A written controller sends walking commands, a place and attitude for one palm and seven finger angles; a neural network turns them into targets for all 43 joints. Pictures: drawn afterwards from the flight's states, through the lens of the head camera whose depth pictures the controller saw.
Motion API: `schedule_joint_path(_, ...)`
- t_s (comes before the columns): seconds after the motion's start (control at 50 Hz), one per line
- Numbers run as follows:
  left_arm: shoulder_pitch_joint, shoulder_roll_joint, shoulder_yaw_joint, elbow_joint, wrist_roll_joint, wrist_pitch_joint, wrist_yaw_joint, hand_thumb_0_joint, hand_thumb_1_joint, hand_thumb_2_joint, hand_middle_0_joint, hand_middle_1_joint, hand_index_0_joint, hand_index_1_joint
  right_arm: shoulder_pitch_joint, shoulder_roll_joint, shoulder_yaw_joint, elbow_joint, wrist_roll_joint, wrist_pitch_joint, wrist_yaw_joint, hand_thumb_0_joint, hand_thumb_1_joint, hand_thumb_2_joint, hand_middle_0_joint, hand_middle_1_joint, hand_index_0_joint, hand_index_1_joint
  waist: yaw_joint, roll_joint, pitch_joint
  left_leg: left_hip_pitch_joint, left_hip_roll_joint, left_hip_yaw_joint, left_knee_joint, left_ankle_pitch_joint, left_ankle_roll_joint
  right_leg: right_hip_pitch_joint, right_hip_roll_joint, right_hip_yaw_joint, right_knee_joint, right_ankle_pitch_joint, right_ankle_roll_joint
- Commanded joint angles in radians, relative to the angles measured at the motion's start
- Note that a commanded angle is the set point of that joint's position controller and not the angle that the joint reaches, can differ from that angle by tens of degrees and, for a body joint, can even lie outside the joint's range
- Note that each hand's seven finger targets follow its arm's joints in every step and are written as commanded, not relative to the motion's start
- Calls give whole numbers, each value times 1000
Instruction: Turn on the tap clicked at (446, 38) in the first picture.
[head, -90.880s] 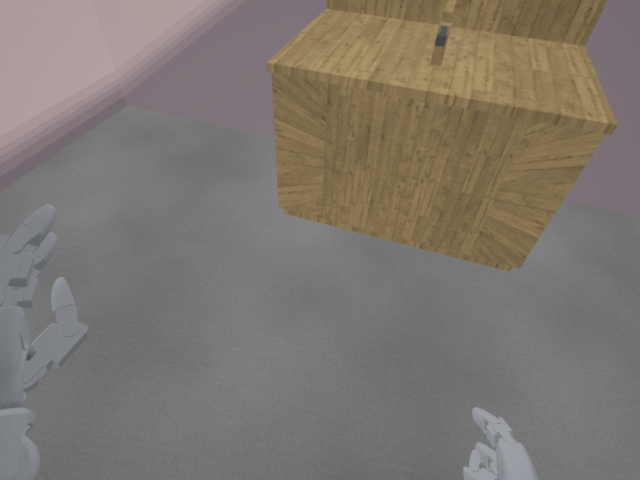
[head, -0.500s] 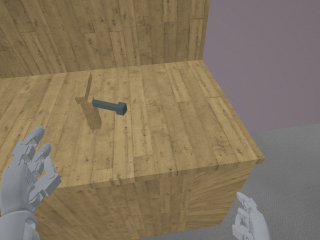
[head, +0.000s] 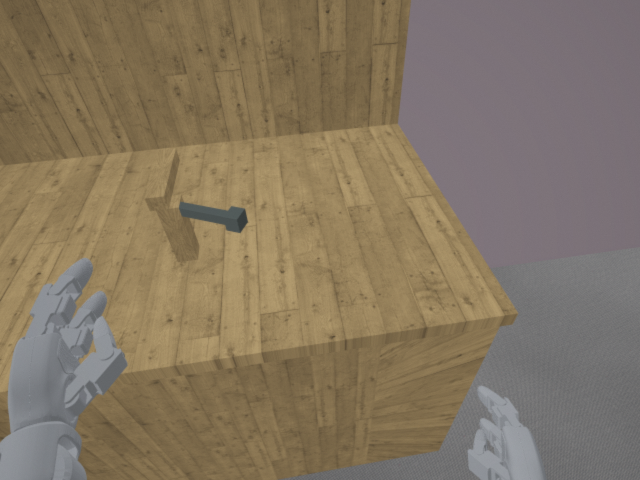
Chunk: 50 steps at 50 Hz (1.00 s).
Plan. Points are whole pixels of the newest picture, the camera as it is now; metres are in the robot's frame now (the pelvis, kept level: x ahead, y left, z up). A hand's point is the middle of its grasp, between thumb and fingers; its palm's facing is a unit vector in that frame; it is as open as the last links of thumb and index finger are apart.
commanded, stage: reach beside the lever's end, fingers flat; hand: left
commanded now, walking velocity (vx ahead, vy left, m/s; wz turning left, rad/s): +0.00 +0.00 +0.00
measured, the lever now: (235, 219) +0.46 +0.20 +0.09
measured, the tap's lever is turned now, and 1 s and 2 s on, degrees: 64 64 64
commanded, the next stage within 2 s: none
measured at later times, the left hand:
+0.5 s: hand (122, 317) +0.24 +0.26 +0.13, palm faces +0.48 -0.87 -0.13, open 7.4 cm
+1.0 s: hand (128, 290) +0.28 +0.28 +0.12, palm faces +0.48 -0.87 -0.10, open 7.6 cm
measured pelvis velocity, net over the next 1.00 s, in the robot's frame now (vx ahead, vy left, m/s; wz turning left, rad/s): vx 0.01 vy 0.01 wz -0.02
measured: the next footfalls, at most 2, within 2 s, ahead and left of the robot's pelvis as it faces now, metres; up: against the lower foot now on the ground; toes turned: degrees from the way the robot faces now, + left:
none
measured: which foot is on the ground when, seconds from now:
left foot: down 0.00-1.00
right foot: down 0.00-1.00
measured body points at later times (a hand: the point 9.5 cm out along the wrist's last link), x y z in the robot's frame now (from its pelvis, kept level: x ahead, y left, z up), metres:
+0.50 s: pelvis +0.01 -0.01 +0.00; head +0.00 -0.03 +0.45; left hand +0.21 +0.30 +0.14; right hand +0.19 -0.24 -0.08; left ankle +0.02 +0.12 -0.73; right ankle +0.01 -0.07 -0.73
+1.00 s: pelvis +0.01 +0.01 +0.00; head +0.01 -0.01 +0.45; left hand +0.25 +0.33 +0.13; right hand +0.19 -0.23 -0.09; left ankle +0.02 +0.12 -0.73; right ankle +0.01 -0.07 -0.73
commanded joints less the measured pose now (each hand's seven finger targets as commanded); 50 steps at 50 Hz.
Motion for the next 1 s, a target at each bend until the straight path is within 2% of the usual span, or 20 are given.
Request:
schedule_joint_path(0.0, -205, 170, 121, -165, 7, -75, 26, 0, 900, 900, -200, -300, -200, -300, -164, -96, -44, -146, 8, -58, -17, 0, -900, -900, 200, 300, 200, 300, -18, -40, -8, 1, -1, -30, -85, 16, 35, -40, -53, 112, -183, -31, 56)
schedule_joint_path(0.04, -250, 158, 103, -129, 7, -80, 29, 0, 900, 900, -200, -300, -200, -300, -177, -95, -42, -140, 5, -59, -19, 0, -900, -900, 200, 300, 200, 300, -23, -43, -6, -9, -6, -28, -80, -7, 36, -42, -61, 127, -193, -69, 60)
schedule_joint_path(0.14, -274, 203, 154, -37, -4, -70, 19, 0, 900, 900, -200, -300, -200, -300, -189, -94, -47, -126, 7, -50, -20, 0, -900, -900, 200, 300, 200, 300, -13, -61, -37, -33, -5, -18, -62, 23, 34, -2, -81, 179, -219, -91, 63)
schedule_joint_path(0.18, -302, 220, 171, -21, -7, -65, 11, 0, 900, 900, -200, -300, -200, -300, -194, -94, -49, -123, 7, -45, -21, 0, -900, -900, 200, 300, 200, 300, -9, -27, -45, -36, -3, -15, -56, 43, 31, 11, -88, 196, -220, -74, 61)
schedule_joint_path(0.2, -316, 243, 194, -10, -7, -64, 9, 0, 900, 900, -200, -300, -200, -300, -191, -95, -50, -117, 12, -43, -21, 0, -900, -900, 200, 300, 200, 300, -11, 4, -48, -30, -3, -14, -59, 48, 30, 14, -87, 194, -219, -64, 58)
schedule_joint_path(0.26, -332, 226, 190, 15, -16, -75, 2, 0, 900, 900, -200, -300, -200, -300, -186, -98, -53, -119, 9, -45, -22, 0, -900, -900, 200, 300, 200, 300, -13, -45, -69, -23, -2, -10, -59, 85, 32, 26, -81, 185, -201, 13, 65)
schedule_joint_path(0.3, -345, 241, 212, 24, -17, -88, -2, 0, 900, 900, -200, -300, -200, -300, -173, -99, -55, -113, 9, -47, -21, 0, -900, -900, 200, 300, 200, 300, -13, -19, -88, -5, -3, -9, -64, 123, 33, 37, -74, 166, -180, 91, 61)
schedule_joint_path(0.38, -323, 218, 198, 59, -19, -111, -20, 0, 900, 900, -197, -290, -197, -290, -151, -109, -60, -117, 7, -48, -18, 0, -900, -900, 200, 300, 200, 300, -16, -59, -109, 2, -5, -1, -71, 172, 36, 46, -63, 141, -146, 205, 65)
schedule_joint_path(0.4, -318, 230, 215, 60, -18, -113, -23, 0, 900, 900, -196, -288, -196, -288, -147, -108, -61, -119, 9, -49, -17, 0, -900, -900, 200, 300, 200, 300, -10, -8, -114, 14, -7, 0, -78, 180, 34, 47, -59, 129, -139, 218, 59)
schedule_joint_path(0.46, -356, 219, 199, 83, -18, -122, -26, 0, 900, 900, -193, -280, -193, -280, -137, -115, -63, -119, 6, -50, -19, 0, -900, -900, 200, 300, 200, 300, -23, -58, -101, 9, -7, -2, -80, 174, 36, 32, -56, 123, -137, 216, 62)
schedule_joint_path(0.5, -373, 246, 226, 70, -12, -133, -24, 0, 900, 900, -192, -275, -192, -275, -137, -115, -66, -116, 8, -51, -20, 0, -900, -900, 200, 300, 200, 300, -19, -11, -117, 24, -8, 2, -82, 194, 35, 41, -55, 121, -133, 238, 58)
schedule_joint_path(0.56, -400, 245, 221, 100, -7, -149, -22, 0, 900, 900, -189, -268, -189, -268, -127, -118, -67, -113, 5, -48, -18, 0, -900, -900, 200, 300, 200, 300, -29, -55, -120, 17, -8, -2, -81, 204, 34, 36, -51, 113, -121, 250, 58)
schedule_joint_path(0.62, -433, 243, 216, 116, -2, -159, -22, 0, 900, 900, -187, -260, -187, -260, -129, -115, -65, -111, 5, -47, -17, 0, -900, -900, 200, 300, 200, 300, -30, 3, -127, 25, -11, -2, -87, 196, 30, 27, -51, 108, -117, 233, 53)
schedule_joint_path(0.72, -533, 250, 205, 196, -2, -161, -33, 0, 900, 900, -182, -247, -182, -247, -133, -122, -63, -101, 6, -40, -22, 0, -900, -900, 200, 300, 200, 300, -44, -25, -119, 12, -12, -7, -92, 157, 31, 12, -48, 110, -124, 187, 54)
schedule_joint_path(0.78, -517, 249, 208, 224, 1, -158, -41, 0, 900, 900, -180, -240, -180, -240, -127, -126, -67, -108, 3, -37, -20, 0, -900, -900, 200, 300, 200, 300, -32, -27, -160, 20, -11, -8, -92, 197, 27, 32, -44, 102, -110, 231, 50)
schedule_joint_path(0.8, -527, 262, 218, 234, 6, -156, -40, 0, 900, 900, -179, -238, -179, -238, -128, -124, -65, -107, 7, -35, -19, 0, -900, -900, 200, 300, 200, 300, -29, 12, -161, 25, -11, -10, -97, 198, 23, 29, -43, 99, -108, 227, 46)
schedule_joint_path(0.82, -558, 242, 196, 241, 7, -159, -40, 0, 900, 900, -178, -235, -178, -235, -122, -122, -64, -105, 6, -33, -19, 0, -900, -900, 200, 300, 200, 300, -39, -18, -155, 30, -9, -14, -100, 200, 21, 22, -40, 93, -104, 227, 47)
schedule_joint_path(0.84, -575, 243, 191, 258, 8, -160, -39, 0, 900, 900, -178, -233, -178, -233, -124, -125, -63, -104, 7, -33, -18, 0, -900, -900, 200, 300, 200, 300, -39, 2, -139, 24, -8, -16, -101, 180, 21, 8, -40, 96, -110, 207, 46)
schedule_joint_path(0.92, -644, 287, 231, 318, 13, -166, -30, 0, 900, 900, -174, -223, -174, -223, -114, -130, -65, -99, 5, -21, -20, 0, -900, -900, 200, 300, 200, 300, -45, -56, -149, 10, -7, -20, -105, 169, 24, 12, -36, 96, -111, 193, 48)
schedule_joint_path(0.98, -632, 266, 212, 315, 20, -184, -27, 0, 900, 900, -172, -215, -172, -215, -110, -130, -69, -109, -1, -20, -12, 0, -900, -900, 200, 300, 200, 300, -36, -24, -182, 25, -8, -14, -97, 205, 20, 21, -35, 95, -99, 230, 45)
